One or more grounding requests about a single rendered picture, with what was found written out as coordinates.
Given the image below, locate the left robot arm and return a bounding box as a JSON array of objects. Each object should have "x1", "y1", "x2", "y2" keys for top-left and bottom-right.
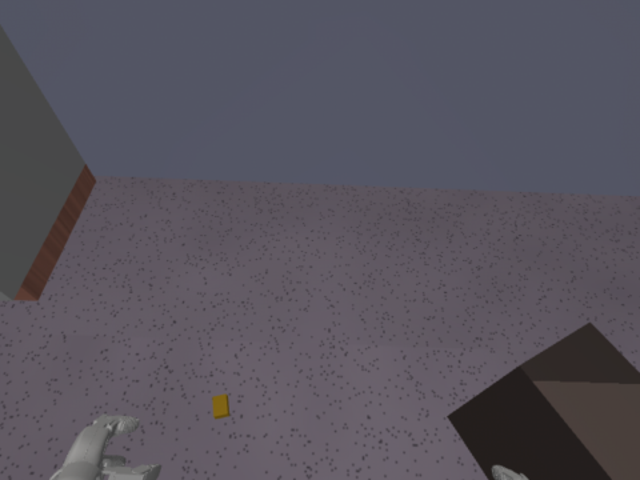
[{"x1": 49, "y1": 461, "x2": 101, "y2": 480}]

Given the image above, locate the left robot hand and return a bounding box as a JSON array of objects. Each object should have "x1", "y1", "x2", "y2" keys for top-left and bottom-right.
[{"x1": 62, "y1": 414, "x2": 162, "y2": 480}]

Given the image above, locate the small box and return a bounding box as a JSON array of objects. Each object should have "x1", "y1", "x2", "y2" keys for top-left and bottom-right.
[{"x1": 212, "y1": 394, "x2": 230, "y2": 419}]

